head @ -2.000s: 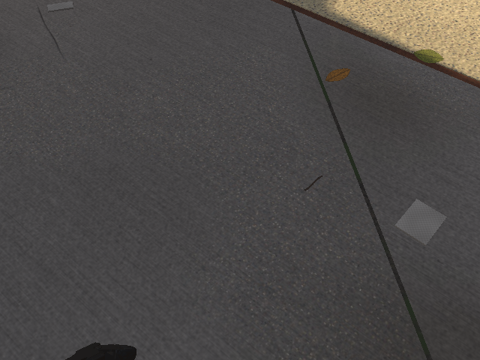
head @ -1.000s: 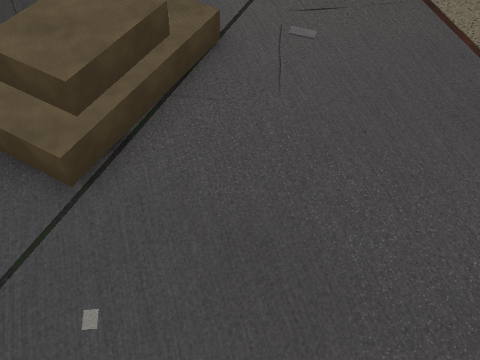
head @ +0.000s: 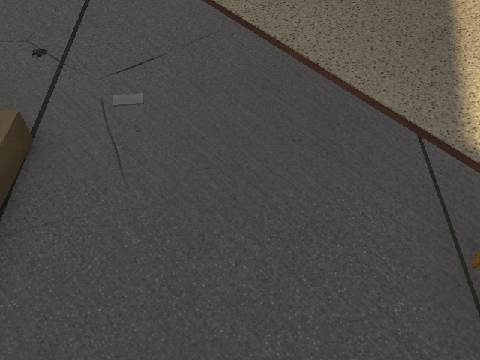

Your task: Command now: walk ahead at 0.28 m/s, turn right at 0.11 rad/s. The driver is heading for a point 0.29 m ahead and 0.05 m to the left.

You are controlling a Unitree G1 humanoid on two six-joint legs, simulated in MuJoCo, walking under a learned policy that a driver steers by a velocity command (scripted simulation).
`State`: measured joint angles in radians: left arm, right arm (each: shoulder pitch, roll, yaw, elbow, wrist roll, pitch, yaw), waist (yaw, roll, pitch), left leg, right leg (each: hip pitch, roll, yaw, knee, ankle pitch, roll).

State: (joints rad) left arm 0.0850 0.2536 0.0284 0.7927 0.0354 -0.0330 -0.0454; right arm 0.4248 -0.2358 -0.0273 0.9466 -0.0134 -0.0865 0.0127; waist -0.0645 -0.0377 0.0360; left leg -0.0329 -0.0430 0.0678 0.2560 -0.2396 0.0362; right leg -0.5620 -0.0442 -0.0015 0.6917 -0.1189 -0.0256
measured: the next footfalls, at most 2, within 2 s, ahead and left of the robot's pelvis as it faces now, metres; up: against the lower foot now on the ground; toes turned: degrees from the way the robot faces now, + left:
right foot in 0.10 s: +0.20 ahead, -0.10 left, +0.00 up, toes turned -1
left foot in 0.44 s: +0.14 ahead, +0.10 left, +0.00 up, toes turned +2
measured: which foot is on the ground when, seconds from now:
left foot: down 0.00-0.10, up 0.12-0.42, down 0.44-1.00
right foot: up 0.00-0.08, down 0.10-1.00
